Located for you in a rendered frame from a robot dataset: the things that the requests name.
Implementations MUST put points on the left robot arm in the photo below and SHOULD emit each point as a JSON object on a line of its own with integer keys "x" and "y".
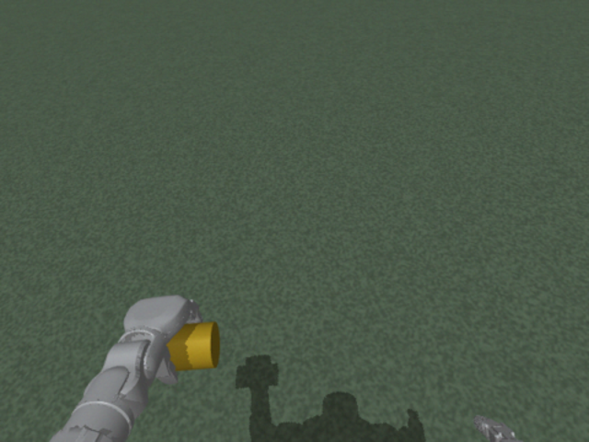
{"x": 117, "y": 395}

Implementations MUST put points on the can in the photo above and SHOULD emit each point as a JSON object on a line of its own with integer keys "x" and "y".
{"x": 195, "y": 346}

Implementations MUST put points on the right robot hand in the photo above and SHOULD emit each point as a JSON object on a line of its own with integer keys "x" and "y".
{"x": 493, "y": 431}

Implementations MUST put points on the left robot hand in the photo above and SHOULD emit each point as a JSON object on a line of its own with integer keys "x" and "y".
{"x": 166, "y": 315}

